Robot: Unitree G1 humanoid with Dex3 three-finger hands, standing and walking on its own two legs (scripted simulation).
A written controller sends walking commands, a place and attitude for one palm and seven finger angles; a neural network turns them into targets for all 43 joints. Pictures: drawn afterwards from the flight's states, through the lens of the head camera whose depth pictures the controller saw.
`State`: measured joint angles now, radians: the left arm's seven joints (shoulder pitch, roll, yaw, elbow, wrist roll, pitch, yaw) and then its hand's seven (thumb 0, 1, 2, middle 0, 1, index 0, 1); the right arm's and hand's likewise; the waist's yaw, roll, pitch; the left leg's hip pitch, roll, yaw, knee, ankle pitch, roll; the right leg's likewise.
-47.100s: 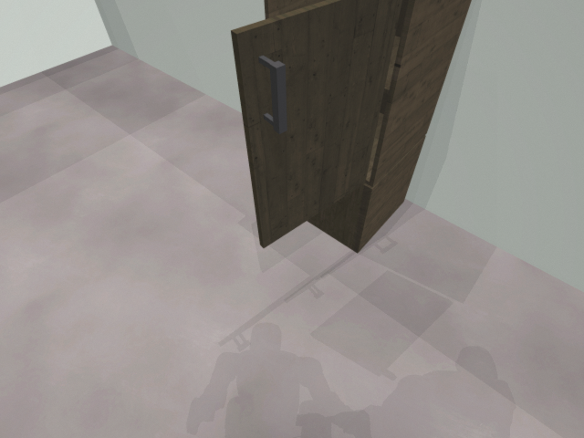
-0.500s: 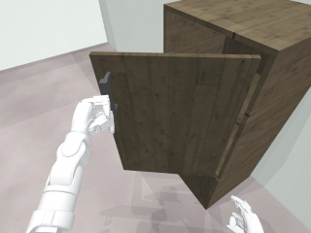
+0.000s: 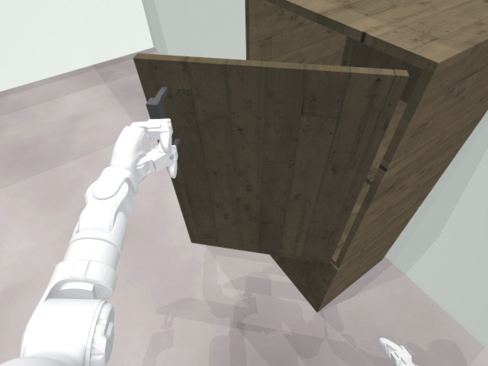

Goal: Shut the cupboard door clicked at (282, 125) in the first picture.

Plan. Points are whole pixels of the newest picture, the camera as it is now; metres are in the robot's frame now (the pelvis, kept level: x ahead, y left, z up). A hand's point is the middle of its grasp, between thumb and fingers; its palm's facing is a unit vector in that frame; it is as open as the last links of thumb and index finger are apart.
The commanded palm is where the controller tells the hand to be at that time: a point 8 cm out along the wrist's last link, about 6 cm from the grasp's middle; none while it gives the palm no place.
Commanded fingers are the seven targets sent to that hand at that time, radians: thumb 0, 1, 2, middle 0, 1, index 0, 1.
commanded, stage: push the door shut along its arc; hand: left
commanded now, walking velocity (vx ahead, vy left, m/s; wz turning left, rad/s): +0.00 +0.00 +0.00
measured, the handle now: (166, 126) +0.49 +0.15 +0.14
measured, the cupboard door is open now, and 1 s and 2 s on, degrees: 45 35 26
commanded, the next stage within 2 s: pull the fist back off the door in 1.24 s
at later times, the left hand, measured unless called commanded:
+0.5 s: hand (189, 134) +0.47 +0.10 +0.15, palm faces -0.31 -0.95 -0.03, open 3.1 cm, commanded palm +0.47 +0.14 +0.15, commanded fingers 0.00 0.90 0.90 -1.30 -1.50 -1.30 -1.50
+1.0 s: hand (220, 116) +0.51 +0.05 +0.15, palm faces -0.44 -0.90 +0.00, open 3.1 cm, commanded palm +0.52 +0.10 +0.15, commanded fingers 0.00 0.90 0.90 -1.30 -1.50 -1.30 -1.50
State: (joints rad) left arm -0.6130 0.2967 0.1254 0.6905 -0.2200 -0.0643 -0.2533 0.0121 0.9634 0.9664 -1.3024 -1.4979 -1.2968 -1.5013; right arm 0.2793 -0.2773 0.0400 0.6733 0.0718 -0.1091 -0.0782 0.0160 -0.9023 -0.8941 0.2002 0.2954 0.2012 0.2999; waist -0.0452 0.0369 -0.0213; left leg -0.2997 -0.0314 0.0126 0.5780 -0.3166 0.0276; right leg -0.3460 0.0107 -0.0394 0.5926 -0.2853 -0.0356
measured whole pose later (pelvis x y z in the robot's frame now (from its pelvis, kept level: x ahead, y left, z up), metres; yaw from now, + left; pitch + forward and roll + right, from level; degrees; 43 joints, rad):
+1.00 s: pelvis +0.00 +0.00 -0.01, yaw -2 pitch +12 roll +0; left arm -1.12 0.41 0.21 1.22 -0.15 -0.16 -0.44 0.01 0.90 0.90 -1.30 -1.50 -1.30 -1.50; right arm 0.41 -0.30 0.03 0.69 0.02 -0.10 -0.06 0.01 -0.90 -0.89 0.20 0.30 0.20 0.30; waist -0.18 0.03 -0.05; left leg -0.55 -0.01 0.05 0.71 -0.37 0.03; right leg -0.61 0.03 -0.01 0.71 -0.32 -0.03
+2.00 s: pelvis +0.00 -0.01 -0.01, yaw -2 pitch +8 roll +0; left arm -0.93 0.12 0.15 1.05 -0.09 -0.16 0.09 0.01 0.90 0.90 -1.30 -1.50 -1.30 -1.50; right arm 0.40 -0.28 -0.01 0.68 0.03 -0.03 0.03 0.01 -0.90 -0.89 0.20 0.30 0.20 0.30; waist -0.10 0.05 -0.09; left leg -0.45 0.01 0.04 0.65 -0.34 0.02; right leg -0.50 0.05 -0.02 0.64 -0.28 -0.05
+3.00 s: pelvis -0.01 +0.01 +0.01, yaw -1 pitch -3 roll +0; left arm -0.09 0.21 0.03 0.01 -0.12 0.05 -0.01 0.01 0.90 0.90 -1.16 -1.34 -1.15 -1.34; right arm 0.10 -0.22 0.05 0.55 0.05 0.00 -0.07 0.01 -0.90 -0.89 0.20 0.29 0.20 0.30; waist 0.02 0.04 0.00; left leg -0.14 -0.03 0.03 0.45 -0.25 0.04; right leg -0.18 0.02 -0.02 0.44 -0.20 -0.02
